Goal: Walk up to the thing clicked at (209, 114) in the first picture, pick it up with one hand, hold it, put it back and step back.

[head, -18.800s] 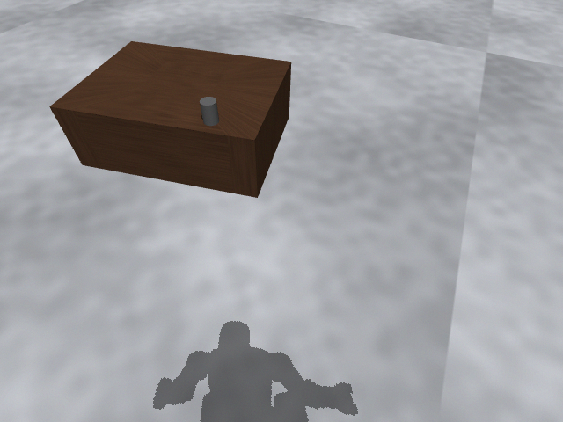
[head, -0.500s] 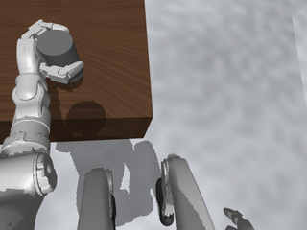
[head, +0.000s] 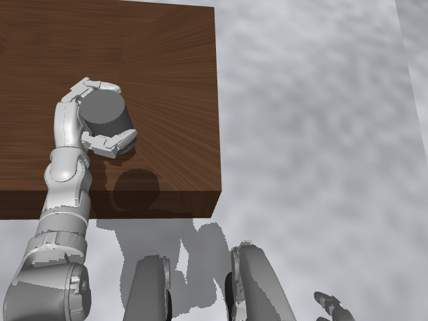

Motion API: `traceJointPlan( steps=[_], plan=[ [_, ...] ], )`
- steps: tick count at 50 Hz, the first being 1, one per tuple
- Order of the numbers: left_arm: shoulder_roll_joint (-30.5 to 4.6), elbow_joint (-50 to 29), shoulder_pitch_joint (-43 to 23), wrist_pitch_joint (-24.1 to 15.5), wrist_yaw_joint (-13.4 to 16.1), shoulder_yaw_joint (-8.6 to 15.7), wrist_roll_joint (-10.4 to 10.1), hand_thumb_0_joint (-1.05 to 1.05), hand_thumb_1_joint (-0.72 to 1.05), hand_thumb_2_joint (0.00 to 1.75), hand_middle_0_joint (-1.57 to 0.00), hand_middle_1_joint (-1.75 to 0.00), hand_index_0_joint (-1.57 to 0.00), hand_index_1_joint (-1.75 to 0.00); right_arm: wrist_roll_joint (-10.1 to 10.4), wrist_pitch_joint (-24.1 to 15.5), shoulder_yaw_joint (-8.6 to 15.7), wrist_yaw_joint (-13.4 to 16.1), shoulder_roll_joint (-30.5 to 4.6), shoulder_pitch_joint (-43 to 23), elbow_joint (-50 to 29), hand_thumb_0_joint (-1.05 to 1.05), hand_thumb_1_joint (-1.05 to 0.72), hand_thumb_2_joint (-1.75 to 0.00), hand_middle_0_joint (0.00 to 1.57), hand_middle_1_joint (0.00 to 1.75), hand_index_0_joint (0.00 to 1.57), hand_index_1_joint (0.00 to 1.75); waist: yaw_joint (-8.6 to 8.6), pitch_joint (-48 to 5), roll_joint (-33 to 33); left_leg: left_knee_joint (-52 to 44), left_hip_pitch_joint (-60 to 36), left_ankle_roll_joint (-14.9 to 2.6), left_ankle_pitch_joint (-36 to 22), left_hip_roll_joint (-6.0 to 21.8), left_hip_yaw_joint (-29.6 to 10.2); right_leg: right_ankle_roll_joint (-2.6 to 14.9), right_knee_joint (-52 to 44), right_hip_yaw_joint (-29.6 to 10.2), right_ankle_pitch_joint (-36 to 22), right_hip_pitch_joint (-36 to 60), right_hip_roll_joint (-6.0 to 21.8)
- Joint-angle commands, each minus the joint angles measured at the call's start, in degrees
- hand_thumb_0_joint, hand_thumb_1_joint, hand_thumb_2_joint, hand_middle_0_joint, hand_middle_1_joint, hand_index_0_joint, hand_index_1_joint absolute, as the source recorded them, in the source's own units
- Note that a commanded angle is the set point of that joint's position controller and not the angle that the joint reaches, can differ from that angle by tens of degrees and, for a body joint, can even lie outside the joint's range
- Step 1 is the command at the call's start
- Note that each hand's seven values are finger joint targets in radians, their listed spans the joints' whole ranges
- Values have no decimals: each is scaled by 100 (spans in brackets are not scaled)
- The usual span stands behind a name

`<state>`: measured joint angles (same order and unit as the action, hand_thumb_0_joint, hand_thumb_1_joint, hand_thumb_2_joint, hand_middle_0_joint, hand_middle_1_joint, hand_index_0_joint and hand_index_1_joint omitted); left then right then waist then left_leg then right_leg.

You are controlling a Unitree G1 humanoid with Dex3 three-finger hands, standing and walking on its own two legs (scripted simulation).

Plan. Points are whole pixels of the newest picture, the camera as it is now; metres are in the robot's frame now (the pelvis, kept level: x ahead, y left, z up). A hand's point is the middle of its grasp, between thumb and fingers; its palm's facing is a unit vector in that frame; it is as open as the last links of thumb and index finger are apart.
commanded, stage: lift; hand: left
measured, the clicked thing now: (111, 124) +0.47 +0.16 +0.02
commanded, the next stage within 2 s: hold in 1.22 s
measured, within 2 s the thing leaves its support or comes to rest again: neither
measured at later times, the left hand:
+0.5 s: hand (81, 119) +0.41 +0.17 +0.12, palm faces +0.05 -1.00 -0.03, open 10.0 cm
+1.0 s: hand (75, 108) +0.40 +0.16 +0.16, palm faces +0.03 -1.00 -0.01, open 10.0 cm
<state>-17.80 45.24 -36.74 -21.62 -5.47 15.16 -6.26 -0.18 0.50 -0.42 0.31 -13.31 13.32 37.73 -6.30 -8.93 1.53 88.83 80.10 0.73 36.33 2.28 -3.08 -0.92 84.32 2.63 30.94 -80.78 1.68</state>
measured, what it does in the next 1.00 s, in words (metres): rises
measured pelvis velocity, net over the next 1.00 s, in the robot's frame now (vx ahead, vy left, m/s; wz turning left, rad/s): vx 0.04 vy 0.00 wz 0.02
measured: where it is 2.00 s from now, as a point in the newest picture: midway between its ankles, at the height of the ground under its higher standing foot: outside the picture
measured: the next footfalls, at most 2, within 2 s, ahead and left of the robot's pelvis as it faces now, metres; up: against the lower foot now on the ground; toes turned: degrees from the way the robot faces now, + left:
none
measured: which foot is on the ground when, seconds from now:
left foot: down 0.00-1.00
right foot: down 0.00-1.00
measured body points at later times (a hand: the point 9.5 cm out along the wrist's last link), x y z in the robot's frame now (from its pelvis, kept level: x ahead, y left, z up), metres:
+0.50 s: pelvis +0.03 +0.00 +0.09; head +0.12 +0.02 +0.52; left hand +0.40 +0.22 +0.12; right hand +0.16 -0.25 -0.03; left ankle +0.04 +0.12 -0.56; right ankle +0.07 -0.14 -0.56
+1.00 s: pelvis +0.04 +0.00 +0.12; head +0.11 +0.00 +0.57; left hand +0.39 +0.21 +0.17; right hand +0.16 -0.25 +0.01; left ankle +0.04 +0.12 -0.56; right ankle +0.07 -0.14 -0.56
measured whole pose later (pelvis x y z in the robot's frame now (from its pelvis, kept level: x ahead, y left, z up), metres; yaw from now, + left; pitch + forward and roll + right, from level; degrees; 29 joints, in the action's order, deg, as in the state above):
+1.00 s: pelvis +0.04 +0.00 +0.12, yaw +1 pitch +12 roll -1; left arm -12.2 29.7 -13.9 -20.2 -6.6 8.1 -10.1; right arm 0.9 -1.0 0.6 1.8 -12.8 13.9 37.7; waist -2.3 -4.0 0.9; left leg 56.8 40.1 1.1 28.3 2.5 -1.1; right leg -0.7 54.0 2.2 24.1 -41.5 1.3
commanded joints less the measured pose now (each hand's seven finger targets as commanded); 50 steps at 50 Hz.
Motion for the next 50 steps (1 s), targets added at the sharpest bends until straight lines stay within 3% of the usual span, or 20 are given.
traceJointPlan(
  steps=[1, 3, 4, 6, 7, 10, 17, 23, 25, 26, 28, 29, 33, 35, 37, 38, 44, 46, 50],
  plan=[
    [-937, -1543, -1386, -363, 51, 179, -132, 0, 25, 123, -125, -139, -128, -138, 64, -183, 410, 120, -1001, 556, -385, 0, -91, -90, 20, 30, 20, 30, 53, -3012, 312, -1666, -2254, -151, -1459, -119, -11, 260, -1444, -62, -1363, 2520, -156],
    [-909, -2023, -1295, -386, 74, 72, -155, 0, 24, 123, -124, -138, -126, -137, 76, -184, 375, 124, -946, 480, -407, 0, -90, -90, 20, 30, 20, 30, 154, -2902, 410, -1889, -2515, -114, -1500, -109, -48, 266, -1562, -46, -1366, 2688, -159],
    [-829, -1816, -959, -336, 81, 124, -191, 0, 26, 124, -125, -138, -128, -138, 98, -184, 367, 141, -923, 420, -425, 0, -90, -90, 20, 30, 20, 30, 158, -2775, 235, -1967, -2529, -130, -1529, -110, -31, 253, -1678, -43, -1410, 2813, -163],
    [-557, -2169, -1070, -325, 67, -205, -242, 0, 23, 124, -127, -140, -129, -139, 115, -227, 368, 153, -877, 345, -448, 0, -90, -90, 20, 30, 20, 30, 47, -2479, 193, -2121, -2512, -168, -1190, -130, 55, 219, -1965, -93, -1197, 2982, -172],
    [-518, -1846, -700, -266, 90, -142, -238, 0, 23, 125, -127, -140, -129, -139, 121, -253, 362, 165, -884, 300, -455, 0, -90, -90, 20, 30, 20, 30, 62, -2272, 41, -2216, -2566, -167, -1167, -120, 24, 213, -2024, -71, -1169, 2966, -171],
    [-570, -2241, -712, -302, 98, -232, -227, 0, 21, 123, -125, -137, -127, -137, 116, -278, 379, 182, -866, 277, -459, 0, -91, -90, 20, 30, 20, 30, 124, -2240, 181, -2451, -2876, -150, -1220, -132, 39, 215, -2242, -78, -1192, 3177, -170],
    [-409, -2451, -332, -316, 77, -430, -247, 0, 16, 122, -126, -137, -128, -137, 96, -354, 379, 170, -860, 269, -472, 0, -91, -90, 20, 30, 20, 30, 226, -2134, 265, -2840, -3645, -84, -2003, -118, 59, 226, -2538, -10, -1807, 3675, -177],
    [-410, -2561, -115, -292, 95, -414, -248, 0, 18, 123, -126, -138, -128, -138, 83, -351, 389, 167, -838, 221, -517, 0, -91, -90, 20, 30, 20, 30, 285, -1977, 254, -3173, -3989, -69, -2237, -123, 106, 218, -2831, -2, -2009, 4061, -186],
    [-357, -2617, 100, -320, 83, -401, -280, 0, 18, 124, -128, -139, -129, -139, 97, -346, 386, 150, -816, 175, -563, 0, -91, -90, 20, 30, 20, 30, 361, -1826, 192, -3328, -4063, -69, -2112, -121, 94, 204, -2938, 26, -1885, 4137, -193],
    [-239, -2387, 158, -281, 85, -495, -280, 0, 18, 124, -128, -140, -130, -140, 100, -344, 390, 160, -810, 152, -571, 0, -91, -90, 20, 30, 20, 30, 283, -1749, 59, -3373, -3960, -99, -1942, -137, 127, 192, -3051, -11, -1794, 4277, -186],
    [-364, -2582, 106, -317, 69, -395, -302, 0, 20, 126, -127, -140, -129, -140, 103, -366, 388, 163, -797, 133, -581, 0, -91, -90, 20, 30, 20, 30, 308, -1792, 3, -3457, -3931, -110, -1965, -142, 144, 180, -3118, -29, -1862, 4492, -178],
    [-328, -2629, 179, -323, 44, -465, -307, 0, 19, 124, -126, -139, -128, -139, 118, -367, 381, 167, -798, 80, -613, 0, -91, -90, 20, 30, 20, 30, 336, -1678, 48, -3527, -4051, -109, -1930, -148, 171, 176, -3197, -44, -1828, 4484, -174],
    [-367, -2754, 339, -334, 4, -378, -340, 0, 18, 123, -125, -138, -127, -138, 108, -367, 387, 169, -777, 183, -579, 0, -91, -90, 20, 30, 20, 30, 371, -1738, 120, -3635, -4401, -53, -2397, -112, 117, 207, -3226, 18, -2116, 4616, -197],
    [-175, -2610, 538, -296, -41, -505, -387, 0, 20, 125, -125, -139, -127, -139, 120, -376, 381, 171, -775, 91, -643, 0, -91, -90, 20, 30, 20, 30, 331, -1595, -55, -3715, -4391, -83, -2379, -122, 157, 188, -3329, 0, -2180, 4776, -205],
    [-322, -2828, 305, -327, -38, -428, -374, 0, 19, 125, -124, -139, -126, -139, 110, -362, 388, 184, -755, 113, -611, 0, -90, -90, 20, 30, 20, 30, 345, -1628, 54, -3765, -4386, -97, -2235, -140, 196, 181, -3444, -52, -2091, 4872, -183],
    [-222, -2660, 567, -302, -44, -492, -362, 0, 21, 125, -124, -138, -126, -138, 117, -366, 393, 187, -774, 117, -629, 0, -90, -90, 20, 30, 20, 30, 355, -1578, -56, -3815, -4445, -95, -2266, -133, 206, 178, -3471, -41, -2121, 4955, -182],
    [-259, -2809, 671, -324, -108, -382, -424, 0, 20, 124, -125, -139, -127, -139, 109, -373, 391, 190, -745, 160, -591, 0, -91, -90, 20, 30, 20, 30, 410, -1532, 50, -3924, -4714, -57, -2747, -122, 204, 200, -3549, -19, -2485, 5146, -188],
    [-186, -2825, 723, -300, -119, -455, -425, 0, 19, 125, -124, -139, -126, -139, 110, -360, 387, 192, -736, 152, -607, 0, -90, -90, 20, 30, 20, 30, 389, -1498, -5, -3971, -4786, -70, -2790, -125, 237, 189, -3610, -35, -2575, 5270, -190],
    [-244, -2935, 641, -327, -147, -404, -439, 0, 21, 127, -127, -142, -128, -141, 113, -356, 398, 188, -737, 71, -625, 0, -90, -90, 20, 30, 20, 30, 428, -1244, 4, -4101, -4775, -82, -2570, -143, 246, 170, -3759, -40, -2401, 5290, -176]
  ],
)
